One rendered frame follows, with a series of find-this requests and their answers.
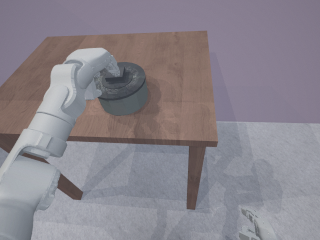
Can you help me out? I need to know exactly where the knob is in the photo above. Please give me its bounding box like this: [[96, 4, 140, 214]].
[[105, 66, 126, 82]]

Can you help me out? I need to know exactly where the left robot forearm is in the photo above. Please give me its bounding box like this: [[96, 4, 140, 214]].
[[0, 57, 94, 185]]

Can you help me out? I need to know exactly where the pot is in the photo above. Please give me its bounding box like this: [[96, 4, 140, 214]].
[[98, 80, 148, 116]]

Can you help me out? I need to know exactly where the left robot upper arm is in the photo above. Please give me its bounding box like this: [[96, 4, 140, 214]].
[[0, 155, 61, 240]]

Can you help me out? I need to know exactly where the lid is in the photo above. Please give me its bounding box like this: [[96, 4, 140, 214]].
[[94, 62, 146, 101]]

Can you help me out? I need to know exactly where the robot left hand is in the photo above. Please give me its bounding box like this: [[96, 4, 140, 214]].
[[66, 47, 120, 100]]

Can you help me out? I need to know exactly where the robot right hand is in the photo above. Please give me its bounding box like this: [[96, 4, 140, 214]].
[[239, 207, 278, 240]]

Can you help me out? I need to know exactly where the table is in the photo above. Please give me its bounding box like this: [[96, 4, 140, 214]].
[[0, 30, 218, 210]]

